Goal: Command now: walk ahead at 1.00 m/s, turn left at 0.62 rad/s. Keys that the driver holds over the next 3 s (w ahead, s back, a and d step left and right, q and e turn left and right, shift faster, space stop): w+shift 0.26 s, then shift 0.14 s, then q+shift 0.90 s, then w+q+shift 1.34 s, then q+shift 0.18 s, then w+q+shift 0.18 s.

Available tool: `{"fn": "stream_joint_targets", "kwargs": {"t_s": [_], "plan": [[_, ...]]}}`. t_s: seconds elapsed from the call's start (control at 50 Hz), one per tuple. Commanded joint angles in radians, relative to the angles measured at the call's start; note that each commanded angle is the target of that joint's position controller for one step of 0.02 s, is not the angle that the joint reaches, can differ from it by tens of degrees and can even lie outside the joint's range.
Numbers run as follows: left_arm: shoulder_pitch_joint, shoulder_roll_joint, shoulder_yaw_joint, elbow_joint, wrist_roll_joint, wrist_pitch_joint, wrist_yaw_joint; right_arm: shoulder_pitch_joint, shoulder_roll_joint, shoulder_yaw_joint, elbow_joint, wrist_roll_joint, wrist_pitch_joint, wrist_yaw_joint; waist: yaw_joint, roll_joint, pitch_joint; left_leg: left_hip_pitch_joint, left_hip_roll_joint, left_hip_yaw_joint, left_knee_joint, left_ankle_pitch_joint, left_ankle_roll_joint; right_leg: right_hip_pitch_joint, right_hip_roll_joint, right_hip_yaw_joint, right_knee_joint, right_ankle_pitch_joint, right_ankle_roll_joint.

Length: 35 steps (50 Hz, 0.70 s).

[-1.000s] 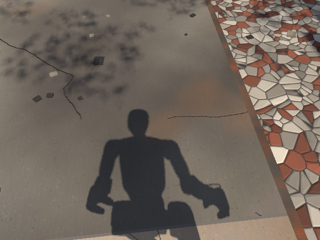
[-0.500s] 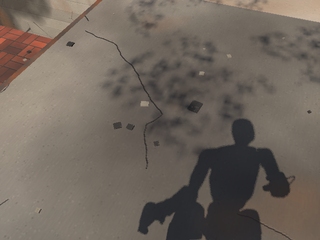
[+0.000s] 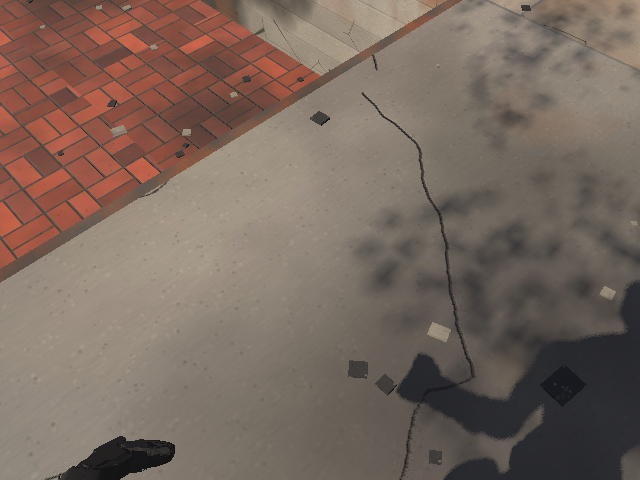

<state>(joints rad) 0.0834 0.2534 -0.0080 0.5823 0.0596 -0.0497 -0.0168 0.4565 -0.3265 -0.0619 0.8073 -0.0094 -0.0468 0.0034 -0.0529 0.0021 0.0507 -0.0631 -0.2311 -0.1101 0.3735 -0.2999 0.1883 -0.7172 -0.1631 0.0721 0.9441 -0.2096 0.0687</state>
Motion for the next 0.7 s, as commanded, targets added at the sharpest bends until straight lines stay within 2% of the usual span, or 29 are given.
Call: {"fn": "stream_joint_targets", "kwargs": {"t_s": [0.02,0.06,0.1,0.12,0.14,0.16,0.18,0.2,0.22,0.24,0.26,0.3,0.34,0.36,0.38,0.4,0.42,0.44,0.46,0.52,0.54,0.56,0.58,0.6,0.62,0.64,0.66,0.68,0.7], "plan": [[-0.055,0.051,0.006,-0.05,-0.021,-0.008,-0.018,-0.081,-0.111,-0.026,-0.069,0.017,-0.053,0.009,0.017,-0.012,0.031,-0.317,0.214,-0.177,-0.244,0.431,0.083,0.331,0.062,-0.109,-0.24,0.351,-0.033],[-0.09,0.08,0.015,-0.05,-0.028,-0.01,-0.016,-0.036,-0.128,-0.028,-0.04,0.022,-0.056,0.01,-0.015,0.011,0.022,-0.159,0.26,-0.188,-0.237,0.545,0.06,0.325,0.086,-0.112,-0.33,0.397,-0.067],[-0.088,0.118,0.032,-0.048,-0.023,-0.011,-0.005,-0.008,-0.16,-0.033,-0.017,0.012,-0.051,0.0,-0.012,0.025,-0.015,0.026,0.289,-0.175,-0.126,0.851,0.029,0.327,0.144,-0.132,-0.394,0.289,-0.103],[-0.015,0.149,0.047,-0.028,-0.023,-0.014,0.002,-0.004,-0.189,-0.037,-0.009,0.004,-0.048,-0.006,0.026,0.046,-0.07,0.094,0.307,-0.173,-0.014,1.019,0.006,0.392,0.18,-0.133,-0.393,0.202,-0.12],[0.126,0.184,0.067,0.01,-0.031,-0.017,0.014,-0.021,-0.214,-0.042,-0.005,-0.012,-0.041,-0.009,0.106,0.059,-0.15,0.106,0.313,-0.161,0.165,1.101,-0.014,0.525,0.202,-0.128,-0.389,0.106,-0.135],[0.337,0.213,0.085,0.065,-0.034,-0.014,0.031,-0.086,-0.209,-0.041,-0.013,-0.026,-0.037,-0.008,0.235,0.056,-0.222,-0.018,0.281,-0.126,0.417,1.014,-0.029,0.75,0.163,-0.112,-0.392,0.055,-0.15],[0.546,0.285,0.108,0.105,-0.013,-0.012,0.053,-0.113,-0.105,-0.014,-0.04,-0.037,-0.047,-0.012,0.311,-0.064,-0.335,-0.212,0.214,-0.061,0.82,0.624,-0.039,0.973,-0.022,0.096,-0.357,-0.247,-0.172],[0.471,0.348,0.124,0.119,0.002,-0.016,0.033,0.048,0.007,0.015,-0.079,0.03,-0.056,0.002,0.14,-0.452,-0.449,-0.528,0.04,-0.036,1.104,-0.12,-0.089,1.14,-0.259,0.77,-0.621,-0.424,-0.307],[0.342,0.241,0.115,0.088,-0.009,-0.01,0.014,-0.046,-0.067,0.019,-0.061,-0.004,-0.05,-0.011,0.146,-0.199,-0.282,-0.665,0.141,-0.044,1.115,-0.058,-0.065,1.034,-0.214,0.764,-0.68,-0.515,-0.312],[0.29,0.178,0.101,0.094,-0.019,-0.017,0.008,-0.149,-0.084,0.015,-0.072,-0.011,-0.045,-0.002,0.142,-0.058,-0.169,-0.672,0.189,-0.039,1.071,0.015,-0.068,0.897,-0.186,0.585,-0.669,-0.429,-0.312],[0.285,0.136,0.091,0.121,-0.013,-0.021,0.004,-0.207,-0.073,0.02,-0.088,-0.019,-0.043,0.007,0.125,0.033,-0.089,-0.653,0.216,-0.027,1.014,0.024,-0.068,0.769,-0.145,0.475,-0.685,-0.312,-0.298],[0.306,0.097,0.07,0.178,-0.014,-0.04,0.008,-0.236,-0.025,0.033,-0.111,-0.031,-0.024,0.022,0.074,0.0,0.005,-0.615,0.23,-0.031,0.95,-0.031,-0.091,0.612,-0.106,0.307,-0.698,0.104,-0.286],[0.316,0.103,0.064,0.216,-0.041,-0.065,-0.001,-0.229,0.0,0.04,-0.118,-0.032,-0.013,0.02,0.031,-0.025,0.02,-0.595,0.222,-0.016,0.82,-0.057,-0.121,0.572,-0.091,0.159,-0.711,0.542,-0.266],[0.305,0.111,0.062,0.227,-0.049,-0.074,-0.006,-0.263,0.001,0.044,-0.137,-0.036,-0.014,0.021,0.024,-0.046,0.027,-0.573,0.214,0.021,0.711,-0.005,-0.131,0.546,-0.049,0.07,-0.725,0.698,-0.246],[0.265,0.129,0.063,0.227,-0.051,-0.076,-0.008,-0.29,0.008,0.051,-0.156,-0.037,-0.017,0.027,0.007,-0.086,0.022,-0.533,0.213,0.06,0.577,0.061,-0.143,0.517,-0.014,-0.006,-0.739,0.764,-0.238],[0.134,0.127,0.066,0.178,-0.093,-0.084,0.011,-0.296,0.004,0.047,-0.144,0.045,-0.037,0.026,-0.009,-0.118,0.004,-0.492,0.239,0.079,0.437,0.141,-0.155,0.504,0.034,-0.054,-0.725,0.714,-0.225],[0.141,0.154,0.071,0.173,-0.098,-0.088,0.024,-0.345,0.009,0.057,-0.147,0.044,-0.05,0.035,0.023,-0.102,-0.032,-0.413,0.225,0.11,0.314,0.272,-0.166,0.492,0.047,-0.1,-0.737,0.691,-0.215],[0.204,0.181,0.08,0.189,-0.092,-0.092,0.035,-0.401,0.021,0.06,-0.16,0.032,-0.057,0.045,0.058,-0.083,-0.056,-0.346,0.208,0.124,0.237,0.403,-0.17,0.506,0.035,-0.106,-0.75,0.66,-0.209],[0.238,0.21,0.089,0.2,-0.084,-0.093,0.043,-0.425,0.01,0.054,-0.174,0.023,-0.058,0.052,0.065,-0.083,-0.072,-0.313,0.2,0.111,0.186,0.494,-0.162,0.544,0.014,-0.108,-0.752,0.639,-0.194],[0.21,0.231,0.102,0.182,-0.078,-0.063,0.066,-0.322,-0.078,0.005,-0.164,0.011,-0.041,0.06,0.006,-0.119,-0.127,-0.202,0.138,0.15,0.166,0.463,-0.131,0.621,0.028,-0.173,-0.551,0.769,-0.125],[0.193,0.23,0.103,0.166,-0.076,-0.045,0.072,-0.203,-0.108,-0.019,-0.135,0.012,-0.034,0.058,-0.047,-0.115,-0.174,-0.081,0.11,0.167,0.174,0.44,-0.112,0.602,0.043,-0.188,-0.393,0.829,-0.103],[0.165,0.226,0.101,0.145,-0.078,-0.031,0.077,-0.084,-0.135,-0.04,-0.107,0.013,-0.024,0.049,-0.111,-0.09,-0.201,0.046,0.134,0.117,0.143,0.456,-0.072,0.523,0.066,-0.184,-0.174,0.769,-0.069],[0.199,0.147,0.081,0.119,-0.046,-0.024,0.068,-0.036,-0.182,-0.049,-0.102,0.017,-0.017,0.034,-0.076,0.164,-0.225,0.192,0.295,-0.109,0.123,0.78,-0.001,0.335,0.187,-0.193,0.2,-0.001,-0.024],[0.381,0.079,0.051,0.096,-0.038,-0.027,0.048,-0.118,-0.242,-0.044,-0.172,-0.028,-0.021,0.031,0.05,0.334,-0.382,0.391,0.542,-0.597,0.141,1.108,0.245,0.077,0.327,-0.046,0.599,-0.502,0.027],[0.407,0.158,0.055,0.092,-0.06,-0.032,0.032,-0.201,-0.216,-0.055,-0.223,-0.021,-0.015,0.034,0.029,0.188,-0.536,0.415,0.575,-0.691,0.051,0.771,0.298,0.029,0.262,0.098,0.681,-0.41,0.004],[0.272,0.209,0.066,0.064,-0.066,-0.03,0.034,-0.273,-0.161,-0.047,-0.258,0.004,-0.004,0.03,0.01,0.059,-0.422,0.275,0.499,-0.595,0.025,0.54,0.24,0.009,0.22,0.094,0.591,-0.32,-0.023],[0.189,0.2,0.07,0.049,-0.054,-0.021,0.047,-0.304,-0.124,-0.037,-0.255,0.028,0.004,0.025,0.036,-0.051,-0.284,0.101,0.427,-0.507,-0.006,0.439,0.176,0.009,0.191,0.083,0.495,-0.265,-0.024],[0.164,0.197,0.074,0.04,-0.044,-0.01,0.06,-0.308,-0.107,-0.032,-0.251,0.038,0.009,0.022,0.055,-0.057,-0.223,-0.026,0.381,-0.457,-0.029,0.454,0.145,0.048,0.181,0.08,0.419,-0.237,-0.019],[0.151,0.197,0.077,0.027,-0.041,-0.001,0.062,-0.308,-0.109,-0.035,-0.25,0.032,0.015,0.017,0.076,-0.016,-0.182,-0.117,0.348,-0.421,-0.046,0.493,0.13,0.096,0.18,0.077,0.352,-0.228,-0.015]]}}
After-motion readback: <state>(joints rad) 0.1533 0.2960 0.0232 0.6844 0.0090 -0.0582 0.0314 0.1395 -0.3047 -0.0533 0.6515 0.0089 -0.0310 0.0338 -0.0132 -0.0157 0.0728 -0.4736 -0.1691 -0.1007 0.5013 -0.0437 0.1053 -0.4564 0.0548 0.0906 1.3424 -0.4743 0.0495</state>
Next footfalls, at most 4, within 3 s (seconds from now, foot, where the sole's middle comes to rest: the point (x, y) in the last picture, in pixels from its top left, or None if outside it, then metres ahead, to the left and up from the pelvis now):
0.16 right None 0.38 -0.16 -0.77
0.58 left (296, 364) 0.72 0.06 -0.77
1.04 right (353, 308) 0.86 -0.08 -0.77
1.52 left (312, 413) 0.60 0.03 -0.77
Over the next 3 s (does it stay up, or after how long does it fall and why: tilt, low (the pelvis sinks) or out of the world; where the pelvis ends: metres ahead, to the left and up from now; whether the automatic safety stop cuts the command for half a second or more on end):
stays up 0.50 0.99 0.01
